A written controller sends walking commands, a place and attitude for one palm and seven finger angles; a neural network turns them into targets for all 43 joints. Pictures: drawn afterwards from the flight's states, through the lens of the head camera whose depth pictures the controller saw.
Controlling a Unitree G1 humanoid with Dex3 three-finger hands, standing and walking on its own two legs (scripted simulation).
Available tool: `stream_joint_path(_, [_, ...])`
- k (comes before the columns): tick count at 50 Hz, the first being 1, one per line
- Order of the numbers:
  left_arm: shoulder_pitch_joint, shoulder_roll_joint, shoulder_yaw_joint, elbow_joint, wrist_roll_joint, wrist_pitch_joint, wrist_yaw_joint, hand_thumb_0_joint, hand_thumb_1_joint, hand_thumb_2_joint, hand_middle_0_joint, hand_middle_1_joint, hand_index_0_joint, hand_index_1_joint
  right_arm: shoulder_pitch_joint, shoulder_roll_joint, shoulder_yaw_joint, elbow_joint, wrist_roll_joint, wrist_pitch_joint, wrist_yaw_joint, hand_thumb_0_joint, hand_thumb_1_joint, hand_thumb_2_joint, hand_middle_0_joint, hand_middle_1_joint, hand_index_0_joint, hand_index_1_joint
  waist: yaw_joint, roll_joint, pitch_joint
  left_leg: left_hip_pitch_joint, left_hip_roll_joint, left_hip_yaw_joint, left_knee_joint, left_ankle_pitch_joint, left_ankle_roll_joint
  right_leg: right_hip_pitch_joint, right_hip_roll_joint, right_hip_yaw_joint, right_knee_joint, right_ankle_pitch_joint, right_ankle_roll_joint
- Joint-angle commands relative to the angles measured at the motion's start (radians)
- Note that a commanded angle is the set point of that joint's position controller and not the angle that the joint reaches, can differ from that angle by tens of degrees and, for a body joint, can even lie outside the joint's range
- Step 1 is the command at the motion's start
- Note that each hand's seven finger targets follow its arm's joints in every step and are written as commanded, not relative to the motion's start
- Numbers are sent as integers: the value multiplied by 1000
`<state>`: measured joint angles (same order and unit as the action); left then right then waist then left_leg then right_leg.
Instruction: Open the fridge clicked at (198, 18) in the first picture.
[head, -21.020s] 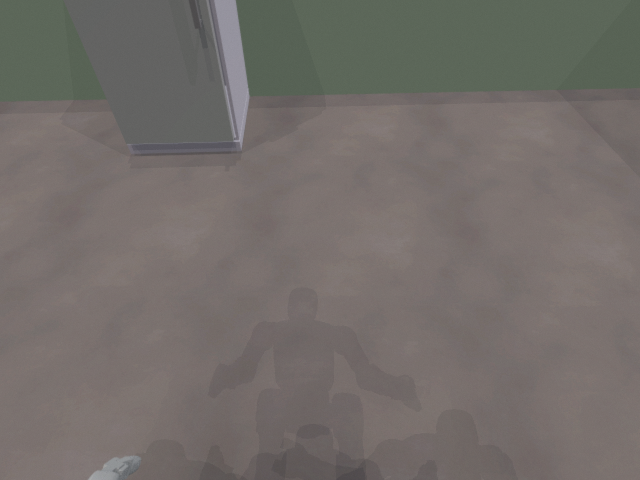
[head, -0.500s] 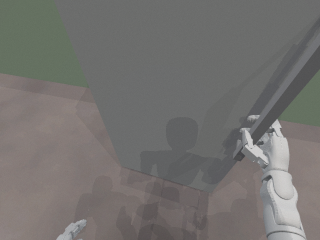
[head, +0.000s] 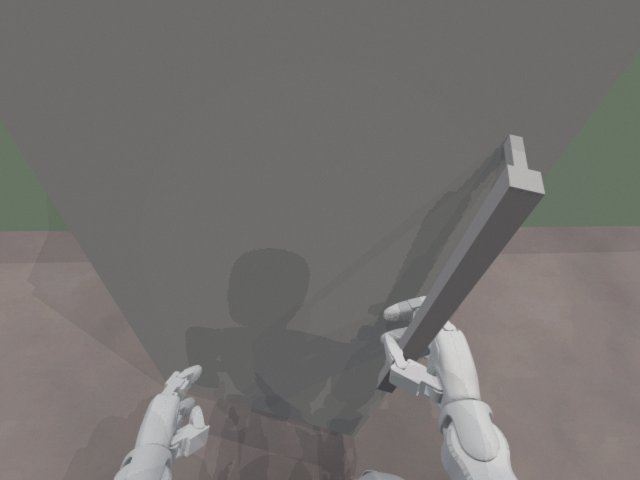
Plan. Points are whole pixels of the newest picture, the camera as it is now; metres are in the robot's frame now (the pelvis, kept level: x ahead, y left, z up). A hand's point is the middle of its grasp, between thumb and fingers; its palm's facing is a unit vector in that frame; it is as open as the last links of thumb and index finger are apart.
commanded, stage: walk backward, drawing the door open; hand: right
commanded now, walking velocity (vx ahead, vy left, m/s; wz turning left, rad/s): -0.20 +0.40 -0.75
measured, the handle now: (429, 302) +0.30 -0.10 +0.10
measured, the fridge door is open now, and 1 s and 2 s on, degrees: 19 57 99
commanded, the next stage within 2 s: stop walking and hold the door back in 1.42 s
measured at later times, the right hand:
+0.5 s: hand (346, 471) +0.14 -0.01 +0.03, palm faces +0.21 +0.97 -0.10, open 6.1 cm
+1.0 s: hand out of the picture +0.00 +0.14 +0.03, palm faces +0.62 +0.76 -0.17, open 6.3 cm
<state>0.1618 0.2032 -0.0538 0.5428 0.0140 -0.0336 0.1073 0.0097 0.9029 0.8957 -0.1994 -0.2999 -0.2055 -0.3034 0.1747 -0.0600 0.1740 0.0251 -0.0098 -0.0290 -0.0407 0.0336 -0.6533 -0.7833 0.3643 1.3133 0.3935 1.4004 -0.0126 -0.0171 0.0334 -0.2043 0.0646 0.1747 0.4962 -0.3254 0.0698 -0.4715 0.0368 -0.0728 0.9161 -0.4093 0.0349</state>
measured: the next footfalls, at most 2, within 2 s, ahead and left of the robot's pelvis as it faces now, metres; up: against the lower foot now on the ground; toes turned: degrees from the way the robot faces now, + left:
right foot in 0.08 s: +0.11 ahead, -0.12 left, +0.00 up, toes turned -8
left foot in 0.26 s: +0.07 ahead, +0.13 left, +0.00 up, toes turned -9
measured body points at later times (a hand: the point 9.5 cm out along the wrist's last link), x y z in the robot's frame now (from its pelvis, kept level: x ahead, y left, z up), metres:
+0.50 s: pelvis -0.07 +0.13 -0.02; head -0.06 +0.14 +0.43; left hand +0.16 +0.29 -0.12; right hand +0.12 -0.06 +0.04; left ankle +0.03 +0.14 -0.74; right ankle -0.13 -0.01 -0.72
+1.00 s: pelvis -0.11 +0.38 -0.04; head -0.11 +0.37 +0.41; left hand +0.17 +0.41 -0.12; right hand -0.04 +0.10 +0.04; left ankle +0.04 +0.37 -0.69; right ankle -0.19 +0.24 -0.74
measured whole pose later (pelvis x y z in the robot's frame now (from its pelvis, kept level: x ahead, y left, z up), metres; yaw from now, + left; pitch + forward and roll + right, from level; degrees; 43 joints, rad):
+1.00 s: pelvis -0.11 +0.38 -0.04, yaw -48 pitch -6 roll +0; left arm 0.19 0.19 -0.02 0.59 0.04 -0.10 0.08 0.01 0.90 0.90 -0.20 -0.30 -0.20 -0.30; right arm 0.21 -0.15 0.16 -0.13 -0.04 -0.06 -0.03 0.01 -0.63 -0.78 0.43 1.38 0.34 1.40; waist 0.04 0.00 0.11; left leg -0.60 0.02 0.07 1.13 -0.33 -0.03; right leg -0.36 -0.09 -0.01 0.84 -0.37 0.03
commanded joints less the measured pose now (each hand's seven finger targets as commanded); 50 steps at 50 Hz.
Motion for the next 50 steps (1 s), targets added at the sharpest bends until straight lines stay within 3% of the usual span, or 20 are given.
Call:
stream_joint_path(1, [-31,69,40,-84,22,-40,10,0,900,900,-200,-300,-200,-300,-180,-28,6,-252,-8,-94,1,0,-900,-900,450,1400,450,1400,50,140,-304,150,162,-15,78,732,69,122,-74,-52,-250,217,13])
stream_joint_path(3, [-13,134,75,-101,20,-52,10,0,900,900,-200,-300,-200,-300,-181,-22,45,-279,-1,-94,4,0,-900,-900,450,1400,450,1400,77,-23,-323,-172,18,-1,360,228,-29,458,-220,166,-466,690,-65])
stream_joint_path(4, [-35,172,90,-110,30,-60,1,0,900,900,-200,-300,-200,-300,-136,-5,59,-235,-9,-86,1,0,-900,-900,450,1400,450,1400,57,-221,-309,-325,-99,-73,567,-213,-88,538,-442,557,-582,911,-178])
stream_joint_path(5, [-53,140,60,-119,41,-48,-20,0,900,900,-200,-300,-200,-300,-95,12,86,-254,-41,-92,-9,0,-900,-900,450,1400,450,1400,52,-170,-289,-319,-100,-225,677,-242,-118,454,-481,685,-631,670,-240])
stream_joint_path(11, [-175,99,63,-94,33,-50,-22,0,900,900,-200,-300,-200,-300,-90,-28,27,-319,-21,-64,-49,0,-900,-900,450,1400,450,1400,8,-126,-152,96,-70,-194,17,-152,-30,-76,-240,291,-653,-99,-47])
stream_joint_path(13, [-118,54,76,-64,-2,-60,-18,0,900,900,-200,-300,-200,-300,-129,-91,-15,-332,-19,-50,-60,0,-900,-900,450,1400,450,1400,28,278,-207,-164,239,-486,-377,-427,164,45,18,-51,22,-91,88])
stream_joint_path(14, [-129,72,80,-61,-5,-77,-14,0,900,900,-200,-300,-200,-300,-178,-138,-69,-369,-23,-46,-68,0,-900,-900,450,1400,450,1400,-7,288,-189,-306,311,-498,-362,-312,246,42,13,-2,358,-178,72])
stream_joint_path(16, [-103,51,57,-45,19,-74,-14,0,900,900,-200,-300,-200,-300,-183,-85,-18,-300,-38,-42,-56,0,-900,-900,450,1400,450,1400,32,150,-164,-225,260,-262,-242,-81,170,-44,-63,23,436,-118,22])
stream_joint_path(24, [13,74,65,-55,19,-143,3,0,900,900,-200,-300,-200,-300,-158,-24,65,-339,-14,-114,-16,0,-900,-900,450,1400,450,1400,78,90,-215,-35,154,-57,114,446,84,180,-125,-3,-299,60,-11])
stream_joint_path(25, [36,101,75,-69,24,-147,1,0,900,900,-200,-300,-200,-300,-175,-19,81,-374,-6,-120,-12,0,-900,-900,450,1400,450,1400,99,-8,-224,-198,107,-39,272,283,23,317,-232,151,-444,267,-53])
stream_joint_path(26, [21,152,97,-102,40,-151,-5,0,900,900,-200,-300,-200,-300,-156,-1,93,-377,-9,-128,-6,0,-900,-900,450,1400,450,1400,85,-276,-199,-447,-13,-59,462,-46,-66,428,-488,567,-536,624,-163])
stream_joint_path(27, [3,163,92,-103,57,-134,-11,0,900,900,-200,-300,-200,-300,-129,-27,76,-373,-43,-136,-2,0,-900,-900,450,1400,450,1400,69,-252,-187,-461,-18,-210,635,-143,-112,383,-622,768,-567,750,-252])
stream_joint_path(32, [-152,137,93,-86,20,-124,-40,0,900,900,-200,-300,-200,-300,-86,-32,23,-426,-26,-123,1,0,-900,-900,450,1400,450,1400,1,-221,-105,-64,-12,-252,226,-85,-88,-12,-369,335,-455,291,-103])
stream_joint_path(34, [-66,83,88,-67,-27,-134,-45,0,900,900,-200,-300,-200,-300,-135,-74,-7,-406,-20,-93,-24,0,-900,-900,450,1400,450,1400,19,175,-199,21,53,-198,-121,-70,-13,3,-71,44,-153,-185,1])
stream_joint_path(35, [-105,59,97,-80,-33,-134,-40,0,900,900,-200,-300,-200,-300,-165,-126,-53,-437,-31,-78,-36,0,-900,-900,450,1400,450,1400,5,399,-246,-103,249,-466,-235,-195,110,4,0,-9,246,-253,19])
stream_joint_path(40, [-117,49,76,-64,-7,-119,-28,0,900,900,-200,-300,-200,-300,-142,-137,-79,-400,-25,-89,-19,0,-900,-900,450,1400,450,1400,19,233,-138,-213,216,-152,-180,-94,97,75,-90,-56,330,-199,10])
stream_joint_path(44, [-29,86,67,-73,0,-130,-19,0,900,900,-200,-300,-200,-300,-176,-77,-17,-397,-16,-99,-6,0,-900,-900,450,1400,450,1400,78,42,-63,-393,132,-35,117,-101,19,293,-113,19,-235,-141,-39])
stream_joint_path(46, [-25,149,85,-119,35,-136,-28,0,900,900,-200,-300,-200,-300,-132,-69,-16,-427,-42,-131,3,0,-900,-900,450,1400,450,1400,70,-313,-33,-507,-5,-155,747,-140,-109,134,-596,827,-737,-171,-219])
stream_joint_path(47, [-50,152,83,-106,46,-111,-19,0,900,900,-200,-300,-200,-300,-130,-125,-47,-454,-71,-144,-1,0,-900,-900,450,1400,450,1400,67,-185,-27,-468,21,-309,853,-40,-132,72,-669,925,-771,-147,-287])
stream_joint_path(50, [-137,162,99,-104,32,-96,-48,0,900,900,-200,-300,-200,-300,-138,-53,-2,-524,-44,-133,11,0,-900,-900,450,1400,450,1400,32,-272,14,-362,-15,-262,725,-32,-131,-48,-446,563,-657,-205,-186])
